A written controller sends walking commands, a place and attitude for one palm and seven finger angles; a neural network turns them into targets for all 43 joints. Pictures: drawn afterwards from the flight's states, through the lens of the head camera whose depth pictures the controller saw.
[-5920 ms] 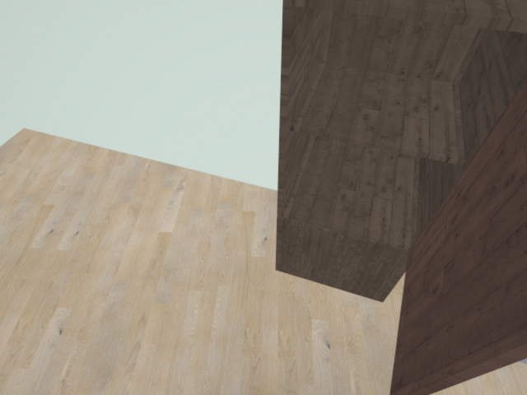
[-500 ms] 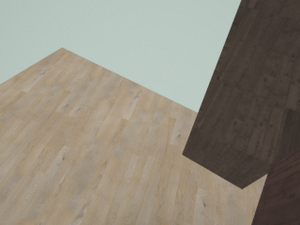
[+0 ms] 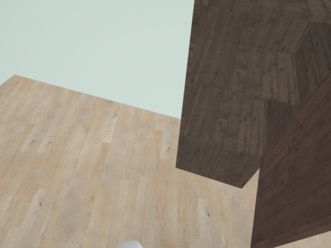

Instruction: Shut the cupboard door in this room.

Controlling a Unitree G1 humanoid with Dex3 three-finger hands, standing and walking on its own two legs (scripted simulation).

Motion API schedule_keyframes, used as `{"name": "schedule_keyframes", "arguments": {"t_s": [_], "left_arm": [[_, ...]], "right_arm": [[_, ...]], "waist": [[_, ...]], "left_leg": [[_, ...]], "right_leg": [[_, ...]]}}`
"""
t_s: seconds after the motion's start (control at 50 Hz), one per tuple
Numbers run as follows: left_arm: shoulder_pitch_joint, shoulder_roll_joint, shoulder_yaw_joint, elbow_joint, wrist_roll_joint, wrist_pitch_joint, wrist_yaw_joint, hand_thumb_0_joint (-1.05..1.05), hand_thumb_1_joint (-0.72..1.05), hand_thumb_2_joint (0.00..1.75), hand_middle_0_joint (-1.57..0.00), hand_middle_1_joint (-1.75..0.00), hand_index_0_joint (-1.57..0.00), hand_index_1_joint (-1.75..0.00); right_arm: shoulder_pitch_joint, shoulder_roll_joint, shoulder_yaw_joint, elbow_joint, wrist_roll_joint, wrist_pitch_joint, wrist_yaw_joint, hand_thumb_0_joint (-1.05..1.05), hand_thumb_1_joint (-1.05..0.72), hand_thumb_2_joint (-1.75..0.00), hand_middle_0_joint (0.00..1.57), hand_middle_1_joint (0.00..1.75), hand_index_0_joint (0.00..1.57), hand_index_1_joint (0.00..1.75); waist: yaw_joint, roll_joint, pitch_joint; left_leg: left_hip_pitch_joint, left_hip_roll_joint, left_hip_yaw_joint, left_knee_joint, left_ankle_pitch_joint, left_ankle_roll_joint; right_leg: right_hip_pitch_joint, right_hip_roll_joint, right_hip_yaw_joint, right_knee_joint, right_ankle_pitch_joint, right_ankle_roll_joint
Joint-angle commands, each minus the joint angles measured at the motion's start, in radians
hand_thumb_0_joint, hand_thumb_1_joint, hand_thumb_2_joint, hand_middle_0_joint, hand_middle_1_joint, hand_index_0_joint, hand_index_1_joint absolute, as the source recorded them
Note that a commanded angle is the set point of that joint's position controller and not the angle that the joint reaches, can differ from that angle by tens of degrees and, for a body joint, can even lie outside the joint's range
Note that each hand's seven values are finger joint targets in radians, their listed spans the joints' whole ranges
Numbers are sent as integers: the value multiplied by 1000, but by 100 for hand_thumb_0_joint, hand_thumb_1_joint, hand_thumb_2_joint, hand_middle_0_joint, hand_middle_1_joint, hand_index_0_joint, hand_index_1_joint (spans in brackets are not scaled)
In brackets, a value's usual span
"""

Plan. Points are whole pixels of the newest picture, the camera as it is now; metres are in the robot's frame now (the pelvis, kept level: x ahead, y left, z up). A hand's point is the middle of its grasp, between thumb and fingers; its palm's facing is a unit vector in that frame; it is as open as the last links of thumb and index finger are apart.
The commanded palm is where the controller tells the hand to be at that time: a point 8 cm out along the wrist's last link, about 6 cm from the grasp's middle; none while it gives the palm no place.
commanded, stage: stand and wait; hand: left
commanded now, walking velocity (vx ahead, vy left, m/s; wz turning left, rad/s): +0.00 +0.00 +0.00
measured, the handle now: out of the picture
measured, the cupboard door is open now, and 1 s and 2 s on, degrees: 87 87 87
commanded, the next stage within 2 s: turn or walk to find it in 0.50 s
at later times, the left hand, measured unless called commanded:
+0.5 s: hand out of the picture +0.03 +0.20 -0.17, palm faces -0.01 -0.98 -0.20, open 7.3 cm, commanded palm none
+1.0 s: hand out of the picture +0.06 +0.17 -0.17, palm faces -0.09 -0.97 -0.24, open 7.3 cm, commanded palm none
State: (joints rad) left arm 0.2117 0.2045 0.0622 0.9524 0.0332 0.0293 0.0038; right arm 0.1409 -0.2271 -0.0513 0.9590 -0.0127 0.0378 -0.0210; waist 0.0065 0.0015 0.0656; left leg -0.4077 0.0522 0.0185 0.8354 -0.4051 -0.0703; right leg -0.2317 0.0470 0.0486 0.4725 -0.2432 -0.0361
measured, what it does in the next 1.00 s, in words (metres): steps on the spot: left foot, then right foot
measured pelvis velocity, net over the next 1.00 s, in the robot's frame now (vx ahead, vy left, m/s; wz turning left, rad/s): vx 0.00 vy -0.02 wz -0.14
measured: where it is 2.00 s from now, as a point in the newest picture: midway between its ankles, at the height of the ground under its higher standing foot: outside the picture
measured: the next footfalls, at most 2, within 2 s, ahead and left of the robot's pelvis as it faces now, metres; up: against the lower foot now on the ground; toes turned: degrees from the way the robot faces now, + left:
left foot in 0.08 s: +0.05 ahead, +0.12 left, +0.00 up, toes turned +3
right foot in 0.42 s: +0.01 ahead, -0.10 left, +0.00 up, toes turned -5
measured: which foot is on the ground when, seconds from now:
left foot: up 0.00-0.06, down 0.08-0.94, up 0.96-1.00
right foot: down 0.00-0.08, up 0.10-0.40, down 0.42-1.00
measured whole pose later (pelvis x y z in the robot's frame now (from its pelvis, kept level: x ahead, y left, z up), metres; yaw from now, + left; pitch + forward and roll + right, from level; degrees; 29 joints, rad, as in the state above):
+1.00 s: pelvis +0.00 -0.02 -0.01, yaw -8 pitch +1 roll +1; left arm 0.22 0.17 0.06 1.01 0.03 0.02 0.01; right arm 0.19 -0.22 -0.06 1.00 -0.02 0.04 -0.04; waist 0.00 0.03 0.06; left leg -0.35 0.07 0.09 0.74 -0.43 -0.03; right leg -0.28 0.09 0.08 0.61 -0.35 -0.07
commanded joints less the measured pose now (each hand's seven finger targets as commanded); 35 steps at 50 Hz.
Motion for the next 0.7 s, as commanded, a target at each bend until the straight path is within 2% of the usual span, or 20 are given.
{"name": "schedule_keyframes", "arguments": {"t_s": [0.0, 0.02, 0.04, 0.06, 0.08, 0.1, 0.12, 0.16, 0.18, 0.24, 0.26, 0.32, 0.36, 0.38, 0.4, 0.42, 0.44, 0.48, 0.58, 0.68], "left_arm": [[-4, 176, 36, -58, -10, -15, 21, 0, 90, 90, -20, -30, -20, -30], [2, 151, 27, -52, -17, -14, 19, 0, 90, 90, -20, -30, -20, -30], [40, 101, 17, -49, -23, -9, 16, 0, 90, 90, -20, -30, -20, -30], [53, 62, 8, -42, -25, -8, 11, 0, 90, 90, -20, -30, -20, -30], [49, 65, 8, -38, -22, -9, 12, 0, 90, 90, -20, -30, -20, -30], [35, 74, 9, -20, -13, -3, 10, 0, 90, 90, -20, -30, -20, -30], [28, 83, 11, -2, -9, 2, 7, 0, 90, 90, -20, -30, -20, -30], [33, 79, 8, 24, -8, 2, 0, 0, 90, 90, -20, -30, -20, -30], [55, 67, 3, 36, -11, 2, 0, 0, 90, 90, -20, -30, -20, -30], [30, 38, -16, 46, -14, -5, 5, 0, 90, 90, -20, -30, -20, -30], [4, 34, -20, 48, -15, -7, 7, 0, 90, 90, -20, -30, -20, -30], [18, 19, -25, 66, -20, -11, 13, 0, 90, 90, -20, -30, -20, -30], [48, 29, -26, 94, -21, -19, 19, 0, 90, 90, -20, -30, -20, -30], [103, 31, -26, 112, -21, -27, 23, 0, 90, 90, -20, -30, -20, -30], [107, 51, -28, 127, -20, -37, 28, 0, 90, 90, -20, -30, -20, -30], [94, 63, -31, 132, -22, -40, 30, 0, 90, 90, -20, -30, -20, -30], [83, 65, -36, 133, -26, -39, 30, 0, 90, 90, -20, -30, -20, -30], [78, 38, -39, 145, -24, -42, 30, 0, 90, 90, -20, -30, -20, -30], [87, 56, -15, 131, -23, -22, 28, 0, 90, 90, -20, -30, -20, -30], [75, 69, 9, 90, -19, -8, 19, 0, 90, 90, -20, -30, -20, -30]], "right_arm": [[139, -48, 3, -15, 0, -35, -5, 0, -90, -90, 20, 30, 20, 30], [161, -65, 4, -3, 0, -42, -6, 0, -90, -90, 20, 30, 20, 30], [157, -124, -4, -6, -7, -51, -8, 0, -90, -90, 20, 30, 20, 30], [146, -172, -11, -24, -11, -48, -11, 0, -90, -90, 20, 30, 20, 30], [111, -170, -3, -37, -20, -42, -12, 0, -90, -90, 20, 30, 20, 30], [83, -140, 8, -30, -20, -48, -21, 0, -90, -90, 20, 30, 20, 30], [69, -118, 16, -22, -19, -50, -28, 0, -90, -90, 20, 30, 20, 30], [74, -79, 29, -4, -13, -52, -34, 0, -90, -90, 20, 30, 20, 30], [74, -94, 27, -1, -14, -54, -33, 0, -90, -90, 20, 30, 20, 30], [143, -92, 17, 41, -9, -56, -33, 0, -90, -90, 20, 30, 20, 30], [169, -80, 16, 56, -7, -57, -33, 0, -90, -90, 20, 30, 20, 30], [201, -91, 7, 87, -8, -54, -30, 0, -90, -90, 20, 30, 20, 30], [212, -71, 9, 101, -1, -54, -29, 0, -90, -90, 20, 30, 20, 30], [197, -58, 13, 104, 3, -59, -26, 0, -90, -90, 20, 30, 20, 30], [196, -28, 18, 107, 9, -62, -24, 0, -90, -90, 20, 30, 20, 30], [192, -9, 27, 110, 9, -62, -21, 0, -90, -90, 20, 30, 20, 30], [197, -6, 29, 118, 7, -62, -17, 0, -90, -90, 20, 30, 20, 30], [202, -12, 29, 140, 1, -55, -18, 0, -90, -90, 20, 30, 20, 30], [197, -29, 17, 138, 0, -39, -26, 0, -90, -90, 20, 30, 20, 30], [175, -49, -3, 95, -3, -27, -30, 0, -90, -90, 20, 30, 20, 30]], "waist": [[-32, -130, -123], [-35, -80, -117], [-20, 107, -105], [-5, 268, -56], [4, 244, -16], [3, 235, 11], [11, 242, 35], [19, 178, 21], [26, 147, -19], [-6, 111, -90], [-20, 100, -78], [-23, 113, -118], [-10, 90, -112], [12, 59, -143], [-4, 10, -141], [-12, -29, -110], [-19, 10, -87], [-17, -85, -50], [-15, -53, -3], [-17, -4, -10]], "left_leg": [[195, -26, 31, -303, 159, 32], [273, -6, 0, -407, 229, 44], [306, 136, -182, -490, 286, 98], [234, 274, -347, -573, 314, 181], [129, 316, -379, -633, 211, 244], [77, 282, -367, -679, 116, 240], [65, 238, -321, -685, 115, 220], [90, 183, -239, -663, 187, 206], [156, 176, -201, -647, 260, 205], [304, 169, -168, -588, 467, 219], [300, 173, -172, -579, 519, 225], [362, 167, -161, -533, 586, 217], [285, 140, -155, -491, 570, 184], [277, 114, -111, -461, 523, 150], [217, 81, -79, -440, 442, 114], [198, 50, -60, -460, 357, 94], [221, 42, -64, -490, 314, 89], [238, 48, -56, -478, 350, 93], [226, 68, -9, -417, 318, 90], [214, 104, 4, -391, 264, 96]], "right_leg": [[33, -206, 167, -78, 244, -102], [-13, -173, 147, -32, 179, -66], [-111, -88, 90, 65, -1, -18], [-153, -22, -21, 177, -197, 22], [-142, -28, -10, 293, -297, 26], [-128, -43, 17, 374, -275, 31], [-134, -55, 29, 416, -237, 31], [-129, -65, 14, 440, -177, 31], [-141, -67, 6, 426, -167, 36], [-126, -79, -39, 294, -180, 49], [-105, -82, -44, 245, -191, 48], [-58, -78, -70, 94, -160, 47], [66, -83, -69, -83, -12, 40], [120, -113, -37, -149, 95, 33], [169, -172, 38, -146, 185, 12], [146, -212, 66, -129, 250, -11], [102, -218, 49, -119, 209, -15], [70, -169, 31, -120, 199, -4], [13, -162, 78, -91, 221, -22], [-47, -130, 98, -26, 194, -34]]}}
